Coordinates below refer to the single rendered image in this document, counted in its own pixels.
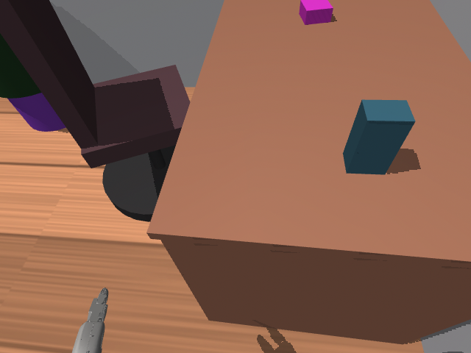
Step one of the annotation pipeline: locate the potted plant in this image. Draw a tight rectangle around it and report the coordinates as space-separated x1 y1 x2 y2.
0 33 66 132

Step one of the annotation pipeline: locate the office chair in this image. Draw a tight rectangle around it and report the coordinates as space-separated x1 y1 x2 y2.
0 0 190 222

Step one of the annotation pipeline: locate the desk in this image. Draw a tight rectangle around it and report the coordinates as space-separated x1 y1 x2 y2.
146 0 471 344

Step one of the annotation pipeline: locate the left robot hand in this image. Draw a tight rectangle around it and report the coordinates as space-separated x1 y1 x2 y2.
72 288 108 353

